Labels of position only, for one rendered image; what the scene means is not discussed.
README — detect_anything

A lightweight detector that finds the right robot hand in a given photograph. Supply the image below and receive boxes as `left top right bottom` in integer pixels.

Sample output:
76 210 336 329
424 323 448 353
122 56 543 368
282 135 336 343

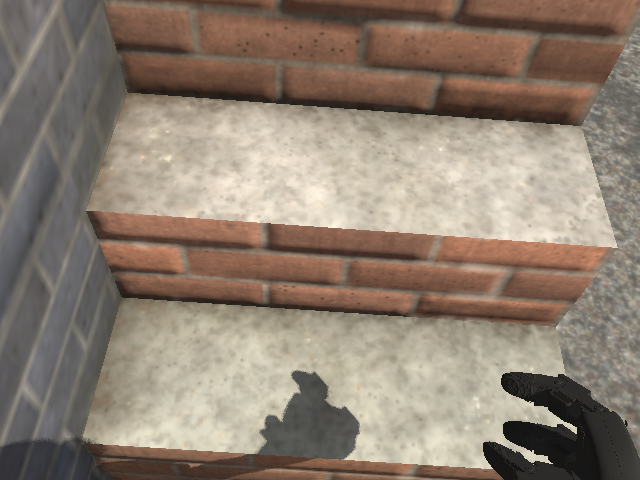
483 372 640 480

